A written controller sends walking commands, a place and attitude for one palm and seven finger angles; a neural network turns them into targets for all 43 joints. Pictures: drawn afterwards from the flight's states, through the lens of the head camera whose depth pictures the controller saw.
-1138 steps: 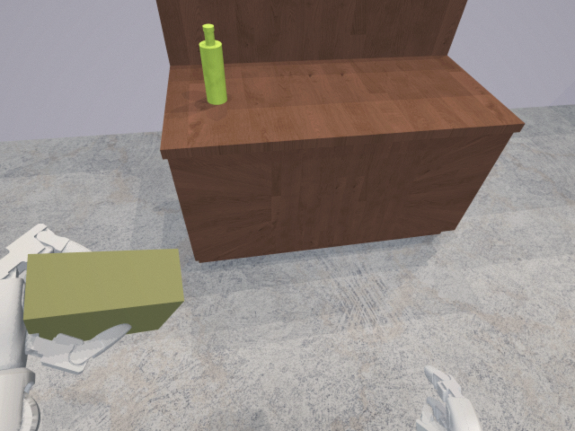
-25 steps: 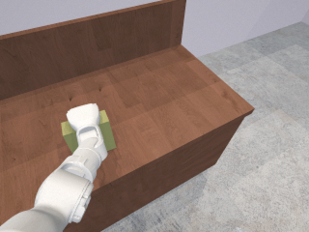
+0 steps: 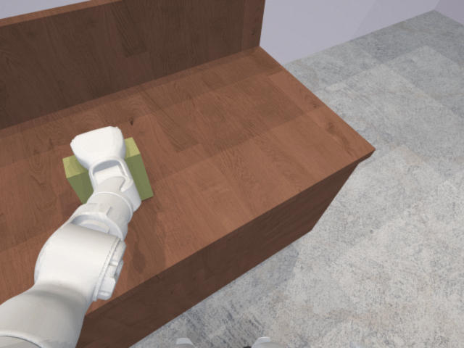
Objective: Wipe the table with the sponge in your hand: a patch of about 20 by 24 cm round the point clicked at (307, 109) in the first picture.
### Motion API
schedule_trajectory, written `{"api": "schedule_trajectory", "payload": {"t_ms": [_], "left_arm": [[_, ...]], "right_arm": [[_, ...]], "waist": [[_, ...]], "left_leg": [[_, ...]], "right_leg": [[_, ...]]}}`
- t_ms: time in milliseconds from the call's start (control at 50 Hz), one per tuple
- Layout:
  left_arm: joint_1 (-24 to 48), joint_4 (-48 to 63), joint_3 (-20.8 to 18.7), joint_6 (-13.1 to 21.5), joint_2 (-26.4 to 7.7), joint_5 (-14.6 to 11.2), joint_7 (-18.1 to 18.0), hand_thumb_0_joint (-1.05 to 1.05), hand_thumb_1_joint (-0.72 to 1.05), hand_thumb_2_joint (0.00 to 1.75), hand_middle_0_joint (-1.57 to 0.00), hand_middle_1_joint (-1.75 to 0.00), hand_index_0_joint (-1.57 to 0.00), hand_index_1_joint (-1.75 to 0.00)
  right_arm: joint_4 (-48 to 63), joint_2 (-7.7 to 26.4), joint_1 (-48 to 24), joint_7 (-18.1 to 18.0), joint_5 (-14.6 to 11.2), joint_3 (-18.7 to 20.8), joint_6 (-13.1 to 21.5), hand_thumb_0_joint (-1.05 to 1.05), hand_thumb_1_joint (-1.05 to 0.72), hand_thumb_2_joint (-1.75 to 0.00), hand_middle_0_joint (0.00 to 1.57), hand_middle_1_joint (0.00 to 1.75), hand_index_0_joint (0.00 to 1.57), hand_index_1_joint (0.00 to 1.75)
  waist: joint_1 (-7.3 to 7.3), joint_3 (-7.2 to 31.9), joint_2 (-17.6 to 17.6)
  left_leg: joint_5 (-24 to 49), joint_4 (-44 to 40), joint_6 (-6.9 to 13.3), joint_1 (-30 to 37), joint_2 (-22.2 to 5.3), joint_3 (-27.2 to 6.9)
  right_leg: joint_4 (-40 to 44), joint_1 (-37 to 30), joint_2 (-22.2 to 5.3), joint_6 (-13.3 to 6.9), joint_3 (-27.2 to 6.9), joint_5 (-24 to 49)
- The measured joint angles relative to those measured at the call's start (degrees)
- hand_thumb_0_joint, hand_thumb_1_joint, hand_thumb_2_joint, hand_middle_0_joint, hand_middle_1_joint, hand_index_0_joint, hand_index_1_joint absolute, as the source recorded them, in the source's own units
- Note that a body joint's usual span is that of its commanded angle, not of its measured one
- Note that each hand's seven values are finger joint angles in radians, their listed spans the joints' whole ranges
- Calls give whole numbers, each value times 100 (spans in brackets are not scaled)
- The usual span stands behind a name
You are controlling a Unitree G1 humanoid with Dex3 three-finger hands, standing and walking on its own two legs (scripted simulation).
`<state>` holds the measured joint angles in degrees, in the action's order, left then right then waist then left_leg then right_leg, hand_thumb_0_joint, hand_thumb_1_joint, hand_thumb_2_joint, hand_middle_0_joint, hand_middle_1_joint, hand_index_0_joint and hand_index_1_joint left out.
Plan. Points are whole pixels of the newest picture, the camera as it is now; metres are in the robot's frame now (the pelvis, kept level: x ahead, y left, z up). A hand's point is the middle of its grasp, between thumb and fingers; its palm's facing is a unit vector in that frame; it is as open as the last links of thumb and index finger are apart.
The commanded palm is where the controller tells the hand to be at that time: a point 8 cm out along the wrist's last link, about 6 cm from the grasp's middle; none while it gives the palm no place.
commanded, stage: wipe forward along the third lane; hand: left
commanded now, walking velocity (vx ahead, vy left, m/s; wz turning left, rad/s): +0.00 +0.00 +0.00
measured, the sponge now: (115, 186) +0.44 +0.23 -0.04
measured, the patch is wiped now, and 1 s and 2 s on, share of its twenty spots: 0.90 1.00 1.00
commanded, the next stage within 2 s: wipe back along the third lane in 0.38 s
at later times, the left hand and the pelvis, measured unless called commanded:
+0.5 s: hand (99, 147) +0.51 +0.25 +0.01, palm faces -0.13 +0.00 -0.99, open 10.0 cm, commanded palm +0.49 +0.23 +0.04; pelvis +0.01 +0.02 -0.01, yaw -1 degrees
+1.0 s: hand (100, 155) +0.48 +0.25 +0.01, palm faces -0.07 +0.00 -1.00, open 10.0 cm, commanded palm +0.44 +0.21 +0.04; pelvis +0.05 +0.04 +0.01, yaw +0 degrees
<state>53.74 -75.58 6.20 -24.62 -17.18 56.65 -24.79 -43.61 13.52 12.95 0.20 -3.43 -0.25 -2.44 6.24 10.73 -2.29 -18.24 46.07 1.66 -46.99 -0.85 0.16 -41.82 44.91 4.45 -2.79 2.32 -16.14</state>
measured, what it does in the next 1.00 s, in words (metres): shifts its weight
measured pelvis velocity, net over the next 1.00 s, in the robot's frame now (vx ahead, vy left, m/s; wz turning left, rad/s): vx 0.05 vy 0.04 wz -0.01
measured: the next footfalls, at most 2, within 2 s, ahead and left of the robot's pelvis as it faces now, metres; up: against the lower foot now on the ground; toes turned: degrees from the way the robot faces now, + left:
none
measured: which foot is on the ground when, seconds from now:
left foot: down 0.00-1.00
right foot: down 0.00-1.00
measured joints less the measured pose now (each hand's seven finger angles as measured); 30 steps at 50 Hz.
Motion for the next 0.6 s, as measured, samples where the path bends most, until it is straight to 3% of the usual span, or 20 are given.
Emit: {"api": "schedule_trajectory", "payload": {"t_ms": [220,500,600], "left_arm": [[216,-114,-22,22,-102,103,63,1,-54,108,-78,-132,-77,-134],[868,-517,-168,-10,-499,239,195,2,-54,109,-78,-132,-77,-134],[717,-327,-57,-12,-460,203,195,1,-54,109,-77,-133,-77,-135]], "right_arm": [[30,5,79,61,45,4,-50,1,-91,-90,20,30,20,30],[34,21,251,128,120,-7,-30,0,-91,-90,20,30,20,30],[5,10,425,177,133,58,-79,0,-91,-90,20,30,20,30]], "waist": [[64,46,-1],[286,29,-23],[228,64,-36]], "left_leg": [[-115,133,75,-161,30,-1],[-232,383,165,-569,32,17],[-281,390,195,-556,18,56]], "right_leg": [[-55,117,-27,71,0,-81],[-197,475,-31,153,-11,-137],[-165,459,-17,182,-54,-151]]}}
